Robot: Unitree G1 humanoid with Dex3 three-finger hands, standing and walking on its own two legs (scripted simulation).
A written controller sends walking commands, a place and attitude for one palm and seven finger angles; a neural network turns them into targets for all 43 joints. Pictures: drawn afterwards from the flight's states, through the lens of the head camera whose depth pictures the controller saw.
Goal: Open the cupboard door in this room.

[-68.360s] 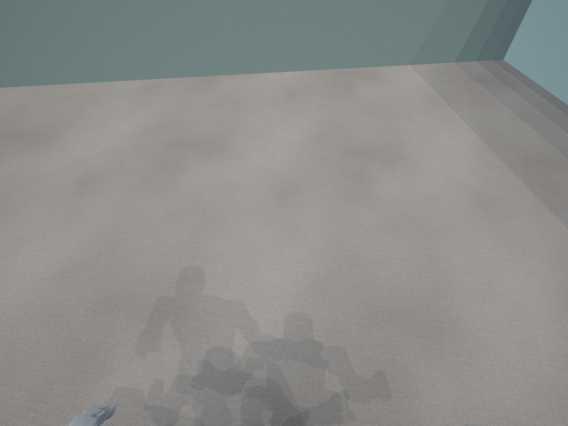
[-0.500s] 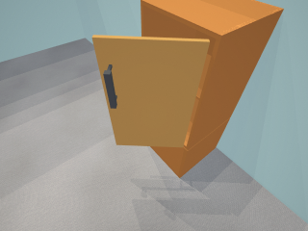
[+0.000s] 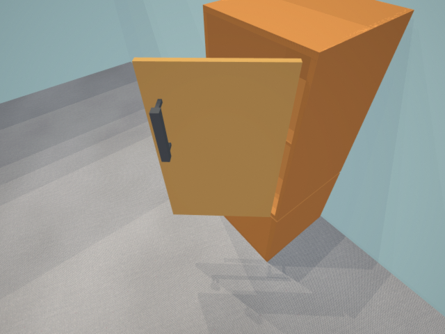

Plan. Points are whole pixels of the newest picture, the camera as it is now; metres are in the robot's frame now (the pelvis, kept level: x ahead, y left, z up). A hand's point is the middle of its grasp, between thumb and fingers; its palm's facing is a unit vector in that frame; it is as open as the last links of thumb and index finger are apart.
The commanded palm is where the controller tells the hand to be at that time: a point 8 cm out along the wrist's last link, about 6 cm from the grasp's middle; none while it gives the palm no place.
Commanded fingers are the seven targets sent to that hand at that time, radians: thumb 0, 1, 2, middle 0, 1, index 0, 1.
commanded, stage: look again from close up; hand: left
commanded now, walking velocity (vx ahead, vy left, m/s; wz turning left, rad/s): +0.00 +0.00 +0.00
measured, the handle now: (162, 131) +0.56 +0.19 +0.05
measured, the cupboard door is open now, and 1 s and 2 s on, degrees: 49 49 49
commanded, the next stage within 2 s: raise the hand with hooked fingers in 0.08 s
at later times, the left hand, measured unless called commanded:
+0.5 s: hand (140, 282) +0.20 +0.16 +0.01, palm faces +0.05 -1.00 -0.02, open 8.0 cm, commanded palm +0.12 +0.23 -0.04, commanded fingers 0.00 0.50 0.73 -0.23 -0.56 -0.23 -0.56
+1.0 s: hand (110, 292) +0.19 +0.21 -0.01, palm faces -0.01 -1.00 -0.03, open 11.0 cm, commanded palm +0.16 +0.27 +0.00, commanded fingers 0.00 -0.08 0.48 -0.27 -0.93 -0.27 -0.93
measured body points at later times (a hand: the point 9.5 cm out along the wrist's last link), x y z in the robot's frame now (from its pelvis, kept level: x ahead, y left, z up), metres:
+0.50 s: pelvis -0.03 -0.02 -0.04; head -0.01 -0.02 +0.41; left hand +0.19 +0.21 +0.01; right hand +0.16 -0.29 -0.09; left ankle -0.03 +0.10 -0.74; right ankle +0.00 -0.12 -0.74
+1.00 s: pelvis -0.04 -0.01 -0.06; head +0.00 -0.01 +0.39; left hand +0.18 +0.27 +0.00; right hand +0.12 -0.23 -0.14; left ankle -0.03 +0.10 -0.74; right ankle -0.01 -0.12 -0.74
